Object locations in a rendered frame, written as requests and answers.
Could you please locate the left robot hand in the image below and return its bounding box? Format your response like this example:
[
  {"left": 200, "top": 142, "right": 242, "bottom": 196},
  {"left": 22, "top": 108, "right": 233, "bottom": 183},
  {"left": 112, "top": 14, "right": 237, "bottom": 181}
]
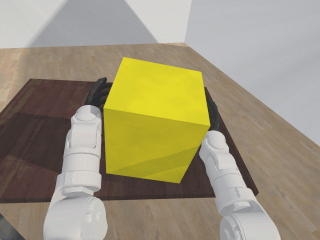
[{"left": 84, "top": 77, "right": 113, "bottom": 113}]

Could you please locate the robot left upper arm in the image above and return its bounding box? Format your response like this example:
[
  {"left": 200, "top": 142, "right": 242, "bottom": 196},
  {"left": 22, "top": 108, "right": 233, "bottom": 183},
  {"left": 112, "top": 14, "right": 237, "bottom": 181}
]
[{"left": 43, "top": 196, "right": 108, "bottom": 240}]

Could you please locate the robot right forearm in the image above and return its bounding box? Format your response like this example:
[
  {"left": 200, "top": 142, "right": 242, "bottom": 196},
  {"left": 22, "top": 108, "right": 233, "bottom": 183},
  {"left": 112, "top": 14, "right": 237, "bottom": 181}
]
[{"left": 199, "top": 130, "right": 281, "bottom": 240}]

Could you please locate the right robot hand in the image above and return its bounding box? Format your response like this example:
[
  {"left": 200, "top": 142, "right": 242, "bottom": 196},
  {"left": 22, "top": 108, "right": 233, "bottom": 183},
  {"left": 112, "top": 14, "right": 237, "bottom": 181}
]
[{"left": 206, "top": 98, "right": 221, "bottom": 132}]

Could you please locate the robot left forearm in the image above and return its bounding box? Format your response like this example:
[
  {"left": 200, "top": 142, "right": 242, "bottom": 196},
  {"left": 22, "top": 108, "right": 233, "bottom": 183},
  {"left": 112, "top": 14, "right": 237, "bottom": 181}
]
[{"left": 43, "top": 105, "right": 102, "bottom": 239}]

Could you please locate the carton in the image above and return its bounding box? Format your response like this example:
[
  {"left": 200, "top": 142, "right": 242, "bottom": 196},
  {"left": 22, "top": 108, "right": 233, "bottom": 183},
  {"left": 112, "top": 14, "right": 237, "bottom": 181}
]
[{"left": 103, "top": 57, "right": 211, "bottom": 184}]

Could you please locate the robot right upper arm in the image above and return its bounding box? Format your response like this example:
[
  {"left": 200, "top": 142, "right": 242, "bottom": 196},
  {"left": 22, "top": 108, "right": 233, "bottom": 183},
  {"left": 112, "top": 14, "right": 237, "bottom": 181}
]
[{"left": 219, "top": 212, "right": 280, "bottom": 240}]

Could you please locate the table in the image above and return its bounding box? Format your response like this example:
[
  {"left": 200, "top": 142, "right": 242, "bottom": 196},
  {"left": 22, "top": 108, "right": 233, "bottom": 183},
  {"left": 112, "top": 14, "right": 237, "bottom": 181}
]
[{"left": 0, "top": 78, "right": 259, "bottom": 240}]

